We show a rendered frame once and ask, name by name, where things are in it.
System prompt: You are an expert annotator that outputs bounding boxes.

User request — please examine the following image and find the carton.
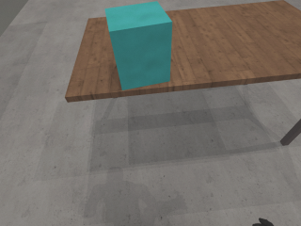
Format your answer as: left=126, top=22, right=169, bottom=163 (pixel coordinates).
left=104, top=1, right=173, bottom=90

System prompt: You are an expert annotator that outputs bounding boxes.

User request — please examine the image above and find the table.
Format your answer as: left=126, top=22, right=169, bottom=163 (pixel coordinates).
left=65, top=0, right=301, bottom=146

